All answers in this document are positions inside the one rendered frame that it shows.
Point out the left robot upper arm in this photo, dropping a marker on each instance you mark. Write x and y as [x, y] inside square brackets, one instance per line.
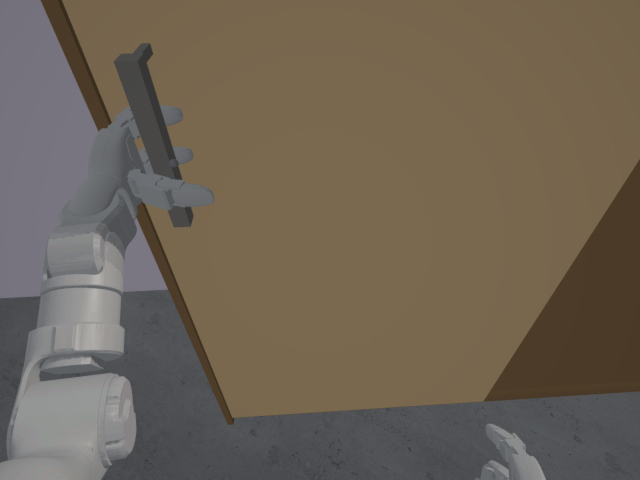
[72, 429]

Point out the robot left forearm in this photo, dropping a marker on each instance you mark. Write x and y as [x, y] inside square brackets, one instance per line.
[78, 326]

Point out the right robot hand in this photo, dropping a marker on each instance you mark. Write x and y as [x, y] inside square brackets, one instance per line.
[513, 450]

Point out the wardrobe door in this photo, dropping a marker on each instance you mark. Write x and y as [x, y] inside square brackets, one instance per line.
[589, 330]
[399, 185]

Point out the handle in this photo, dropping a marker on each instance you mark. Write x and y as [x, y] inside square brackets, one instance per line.
[140, 92]

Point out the left robot hand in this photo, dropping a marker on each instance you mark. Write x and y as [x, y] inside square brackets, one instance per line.
[114, 153]

